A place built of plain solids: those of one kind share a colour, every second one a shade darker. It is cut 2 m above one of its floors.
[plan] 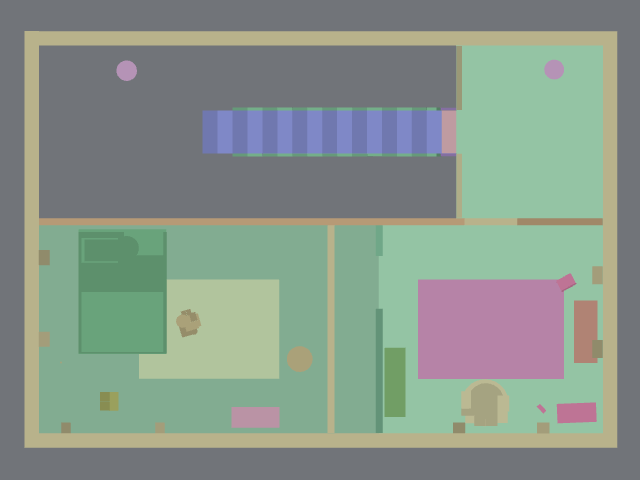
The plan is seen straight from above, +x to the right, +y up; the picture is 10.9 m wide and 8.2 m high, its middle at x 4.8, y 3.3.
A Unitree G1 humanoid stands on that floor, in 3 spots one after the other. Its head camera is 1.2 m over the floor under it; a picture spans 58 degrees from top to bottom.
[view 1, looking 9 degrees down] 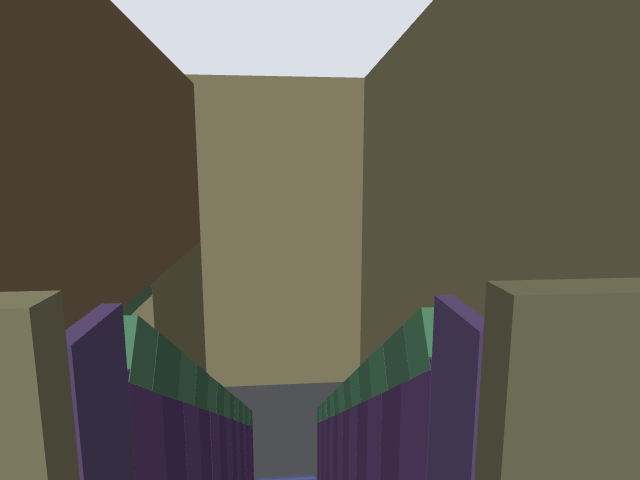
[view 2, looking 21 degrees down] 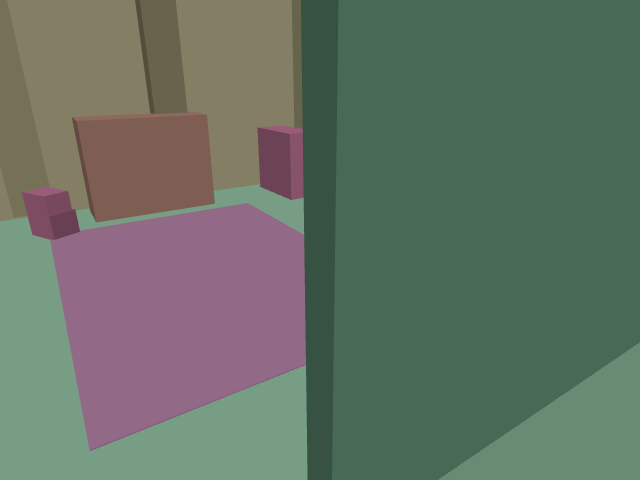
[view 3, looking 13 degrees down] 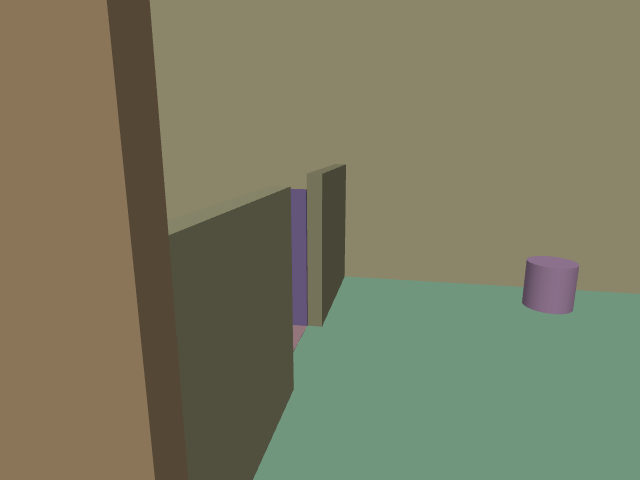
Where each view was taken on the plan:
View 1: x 7.88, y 5.15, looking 175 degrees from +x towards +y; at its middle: wall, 8.01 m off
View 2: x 5.11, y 2.58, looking -33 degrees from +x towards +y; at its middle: upper_split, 0.89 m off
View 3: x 7.72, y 2.91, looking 101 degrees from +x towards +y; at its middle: well_guard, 2.73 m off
